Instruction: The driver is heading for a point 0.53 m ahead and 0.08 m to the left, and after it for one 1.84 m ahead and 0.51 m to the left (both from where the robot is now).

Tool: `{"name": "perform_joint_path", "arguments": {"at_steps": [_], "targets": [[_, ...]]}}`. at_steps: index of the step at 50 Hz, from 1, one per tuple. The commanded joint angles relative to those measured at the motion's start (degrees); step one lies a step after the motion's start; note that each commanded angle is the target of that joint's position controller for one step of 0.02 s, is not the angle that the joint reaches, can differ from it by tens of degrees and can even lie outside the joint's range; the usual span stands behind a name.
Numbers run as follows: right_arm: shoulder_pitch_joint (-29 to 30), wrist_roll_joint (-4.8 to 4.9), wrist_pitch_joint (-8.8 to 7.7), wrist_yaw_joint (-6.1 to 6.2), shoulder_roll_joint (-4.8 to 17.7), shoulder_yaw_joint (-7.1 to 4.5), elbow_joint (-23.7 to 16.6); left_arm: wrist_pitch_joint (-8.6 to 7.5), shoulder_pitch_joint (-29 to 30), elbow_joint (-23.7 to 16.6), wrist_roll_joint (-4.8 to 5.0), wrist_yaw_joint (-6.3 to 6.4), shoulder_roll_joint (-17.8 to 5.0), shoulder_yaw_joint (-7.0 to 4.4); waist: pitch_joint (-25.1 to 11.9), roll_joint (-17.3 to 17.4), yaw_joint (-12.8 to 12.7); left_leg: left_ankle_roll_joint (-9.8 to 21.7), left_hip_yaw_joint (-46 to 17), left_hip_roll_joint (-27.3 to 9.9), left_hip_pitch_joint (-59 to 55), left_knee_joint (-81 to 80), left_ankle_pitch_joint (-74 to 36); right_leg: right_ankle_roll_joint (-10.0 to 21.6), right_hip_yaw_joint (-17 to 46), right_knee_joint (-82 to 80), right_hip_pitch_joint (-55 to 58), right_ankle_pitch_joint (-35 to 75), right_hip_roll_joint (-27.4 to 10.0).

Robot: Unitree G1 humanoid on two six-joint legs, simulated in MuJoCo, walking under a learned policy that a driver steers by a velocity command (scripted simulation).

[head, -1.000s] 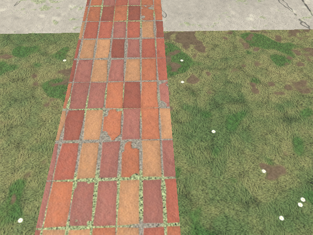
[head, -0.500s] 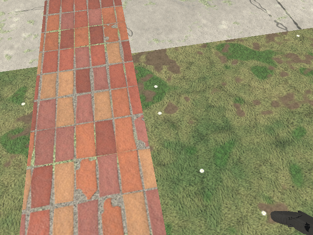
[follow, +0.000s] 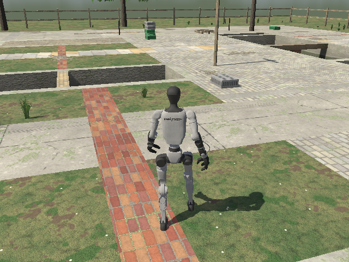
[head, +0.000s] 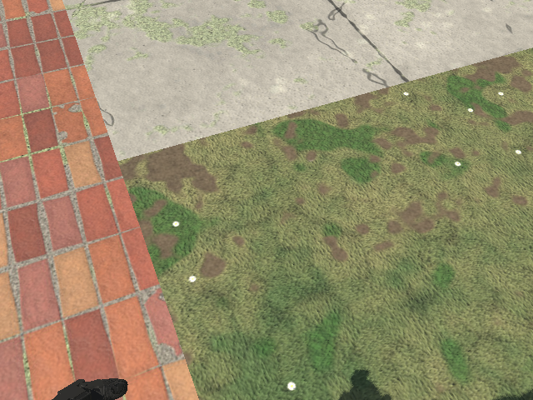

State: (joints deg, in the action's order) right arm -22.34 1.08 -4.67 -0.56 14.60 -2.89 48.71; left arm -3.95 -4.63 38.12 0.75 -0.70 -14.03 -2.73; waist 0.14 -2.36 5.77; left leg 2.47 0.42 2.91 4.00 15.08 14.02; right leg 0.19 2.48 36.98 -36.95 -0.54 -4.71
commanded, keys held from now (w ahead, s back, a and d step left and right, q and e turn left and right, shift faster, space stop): w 0.12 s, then w+q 0.46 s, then q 0.36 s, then no key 0.06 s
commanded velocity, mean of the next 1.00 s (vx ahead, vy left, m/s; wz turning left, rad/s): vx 0.39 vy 0.00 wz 0.37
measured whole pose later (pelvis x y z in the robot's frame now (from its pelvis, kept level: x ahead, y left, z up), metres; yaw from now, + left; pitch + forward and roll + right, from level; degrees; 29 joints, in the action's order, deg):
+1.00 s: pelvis +0.45 +0.04 -0.01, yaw +26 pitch +4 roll -1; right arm -11.5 0.4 0.7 0.9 17.3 -4.4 38.3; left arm -1.4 -4.3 40.0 -0.7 2.3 -17.1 -2.9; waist 2.8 -1.3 1.6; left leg 4.7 -6.3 6.8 20.6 25.8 8.1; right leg -5.5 6.2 53.2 -37.8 -15.4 -2.5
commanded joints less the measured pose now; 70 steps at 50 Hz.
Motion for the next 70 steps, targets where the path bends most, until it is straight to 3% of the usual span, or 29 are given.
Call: {"name": "perform_joint_path", "arguments": {"at_steps": [1,4,6,7,8,9,10,11,14,23,27,30,33,34,35,36,37,39,41,47,54,57,58,59,60,61,66,68,70], "targets": [[-1.0,0.39,-0.12,0.24,10.0,-2.23,-2.1,-1.31,7.6,-6.0,0.50,-0.87,-3.1,-0.61,1.8,7.2,-0.1,8.7,-9.1,-15.5,-0.7,-2.8,-15.9,0.9,-1.9,-4.4,1.7,0.4,1.9],[-0.3,0.52,0.73,0.63,11.5,-2.70,-1.5,-1.82,5.9,-6.3,0.39,-1.47,-4.8,-1.26,1.0,8.1,-2.5,7.3,-9.5,-16.9,-3.9,1.8,-23.3,3.3,-2.9,-8.3,6.8,-4.8,3.4],[1.0,0.43,0.96,0.88,10.5,-2.22,-2.0,-1.82,-7.2,-2.6,-0.35,-0.81,-8.7,-3.37,-7.2,6.6,-9.2,4.7,-5.0,-12.5,0.4,16.6,-35.6,6.6,-3.7,-10.5,27.2,-2.6,4.3],[1.6,-1.07,0.63,0.90,7.0,-0.78,-3.8,-1.67,-18.7,-1.0,-1.31,-0.05,-13.4,-4.58,-16.4,-0.6,-13.4,2.2,-2.5,-8.7,13.4,35.5,-19.1,11.0,10.1,-8.8,45.8,0.7,-8.2],[-5.3,-0.38,-0.49,0.60,2.0,0.78,-4.2,-1.31,-20.1,-0.1,-1.19,-0.38,-15.8,-4.91,-22.0,-15.3,-10.1,-0.6,-3.0,-0.4,34.7,52.4,18.0,18.7,33.7,-14.4,60.7,-10.1,-19.2],[-1.9,0.82,-1.04,0.44,8.0,-0.72,-3.3,-1.12,-20.4,-0.3,-0.67,-0.27,-10.5,-3.71,-18.3,-8.4,-12.6,-0.3,-8.6,-3.0,40.9,58.7,18.3,16.9,34.8,-17.4,57.5,-17.7,-18.0],[3.0,1.50,-1.23,0.32,9.8,-1.36,-4.9,-1.17,-16.9,-0.4,-0.45,-0.09,-8.7,-2.94,-10.8,-5.4,-11.9,-0.1,-7.9,-5.2,42.8,58.9,12.5,14.6,26.2,-18.8,50.0,-15.6,-16.3],[5.4,1.02,-1.00,0.50,9.0,-1.32,-5.3,-1.26,-12.9,-0.5,-0.75,-0.20,-7.5,-2.39,-6.9,-1.7,-9.8,-0.5,-6.6,-7.5,40.4,56.6,7.8,13.3,20.2,-20.7,42.2,-11.2,-13.8],[3.7,0.56,1.01,0.64,6.5,-1.59,-4.6,-2.52,-7.9,0.4,-1.35,-0.62,-4.9,-1.95,-2.4,-3.3,-5.4,-1.5,-6.9,-10.2,33.5,52.3,1.3,11.9,9.9,-26.7,30.0,-4.8,-9.8],[14.2,0.03,1.85,-0.56,3.5,-1.14,-8.1,-2.70,-10.4,5.2,-1.35,1.04,-8.2,-3.05,2.4,-0.3,-7.4,-2.3,-4.8,-9.0,36.6,32.0,-19.0,9.2,-7.5,-29.7,31.1,6.7,-8.0],[21.7,0.11,1.83,-1.97,2.5,-0.50,-12.0,-1.37,-14.6,7.5,-0.60,1.48,-9.9,-3.62,5.1,0.5,-10.4,-0.7,-1.5,-8.6,39.5,24.7,-16.8,8.8,-9.9,-27.9,38.8,8.3,-10.7],[22.9,0.03,1.90,-3.06,3.4,-0.89,-14.4,0.08,-13.9,8.0,-0.03,1.83,-11.2,-3.97,5.0,-0.8,-9.2,1.5,2.3,-6.4,37.1,21.5,-9.2,7.2,-12.4,-21.8,42.8,23.0,-11.7],[7.9,-0.43,1.73,-2.95,8.6,-3.79,-11.8,1.51,-11.1,6.7,0.59,3.07,-13.2,-4.31,-4.7,-3.0,-0.8,5.0,6.4,1.1,14.9,16.4,-9.6,3.6,-14.7,1.0,39.3,45.4,-8.5],[0.8,-0.74,2.00,-1.69,12.8,-5.53,-10.4,1.00,-11.1,5.8,0.32,3.18,-12.3,-3.83,-9.3,1.1,2.9,7.7,-0.4,-2.0,-1.0,13.1,-23.3,0.0,-15.0,16.7,27.8,30.0,-5.2],[2.1,-1.40,2.19,-0.60,19.8,-6.23,-11.1,-0.33,-17.8,3.1,-3.01,2.07,-3.7,-1.21,-15.8,18.0,-4.5,18.4,-26.2,-19.4,-24.4,18.3,-49.5,-4.3,-12.3,39.5,1.3,-34.5,5.6],[0.0,-1.69,2.02,-0.73,17.2,-5.45,-13.5,-1.95,-16.8,3.6,-1.69,1.11,-7.8,-1.15,-30.1,11.1,-0.5,24.5,-40.6,-25.2,-28.2,13.1,-47.7,-4.1,2.2,48.6,-1.2,-40.1,7.7],[2.8,-1.74,2.00,-0.90,14.2,-4.65,-13.9,-2.21,-10.3,1.9,0.58,0.93,-10.0,-1.89,-24.4,7.0,0.5,21.5,-31.8,-22.2,-23.5,11.7,-47.7,-3.0,4.3,47.6,-3.7,-34.8,4.5],[9.6,0.19,2.31,-0.47,10.0,-3.62,-14.4,-1.56,-7.1,1.4,-0.77,2.20,-9.3,-1.73,-10.8,1.6,-3.4,16.5,-22.2,-16.7,-6.3,8.7,-40.5,-3.1,2.2,39.0,-4.1,-26.9,1.0],[12.8,-1.05,2.78,-0.14,9.6,-3.35,-15.5,0.38,-8.9,1.0,-1.22,2.68,-10.2,-2.36,-7.7,3.5,-7.1,15.4,-19.5,-14.3,6.0,5.3,-39.2,-3.4,2.4,34.7,2.9,-24.1,0.4],[12.7,-0.55,4.09,1.60,11.8,-4.03,-14.8,2.27,-6.8,0.5,-1.78,3.45,-7.2,-1.41,-10.0,6.4,-7.5,12.7,-16.4,-10.4,11.2,6.6,-37.2,-5.9,2.0,19.8,5.3,-15.4,3.1],[12.2,-1.38,5.87,2.15,9.6,-2.70,-14.4,2.48,-0.9,-1.2,-0.93,2.35,-7.5,-1.30,-7.8,10.4,-4.4,10.5,-20.6,-10.9,10.4,9.0,-20.5,-4.9,1.9,6.2,10.1,-13.9,3.5],[13.1,-0.79,5.90,1.91,7.7,-1.60,-14.3,1.31,-3.0,-0.9,-1.06,1.56,-6.4,-1.27,-6.9,10.5,-6.4,8.2,-21.9,-9.6,9.9,13.1,-20.7,-2.0,0.5,-9.5,18.6,-7.4,4.2],[11.4,-1.01,5.67,1.90,6.4,-1.16,-14.0,0.90,-3.8,-1.0,-1.81,1.45,-7.6,-1.47,-6.4,8.8,-6.3,5.4,-21.3,-7.3,12.1,14.6,-15.4,-0.2,3.1,-14.1,24.1,2.3,1.0],[7.6,-2.47,5.22,1.80,4.6,-0.60,-14.0,0.94,-4.1,-1.8,-2.87,1.73,-11.7,-2.13,-8.3,-0.5,-3.5,2.0,-15.9,-2.0,15.6,22.0,-1.8,3.7,11.5,-13.4,29.9,17.6,-8.4],[5.0,-1.89,4.89,1.76,5.1,-0.89,-13.8,1.38,-2.9,-0.8,-3.60,1.83,-10.7,-1.83,-7.5,-11.2,-1.1,-1.2,-9.8,2.1,19.7,25.0,13.3,12.1,18.4,-13.7,29.3,22.8,-14.3],[7.5,-2.32,4.78,1.83,7.9,-1.34,-13.9,1.43,-2.9,-0.9,-2.79,1.74,-7.1,-0.99,-7.4,-10.4,-3.3,-3.4,-8.5,-0.4,19.1,26.9,15.2,14.9,21.1,-15.2,27.9,18.9,-15.3],[10.1,-1.48,6.51,1.30,3.9,-0.91,-12.4,2.38,-0.2,-0.6,-1.05,1.70,-7.6,-0.91,-5.7,-6.6,-3.0,-4.6,-4.8,-2.2,9.3,14.1,1.5,7.0,9.6,-13.3,24.0,9.2,-5.8],[11.4,-2.18,6.76,1.04,4.8,-1.01,-12.6,2.25,-3.1,0.2,-1.40,1.14,-6.4,-0.60,-5.4,-5.0,-4.7,-3.5,-6.2,-3.3,5.5,12.4,-7.2,3.6,6.9,-12.5,22.2,-2.6,-2.7],[11.8,-1.92,6.80,0.98,7.1,-1.70,-12.1,1.81,-4.7,0.0,-1.90,0.46,-6.1,-0.50,-3.8,2.5,-7.1,-0.5,-8.0,-4.4,9.3,13.7,-5.0,1.0,2.5,-11.3,22.2,-10.7,1.5]]}}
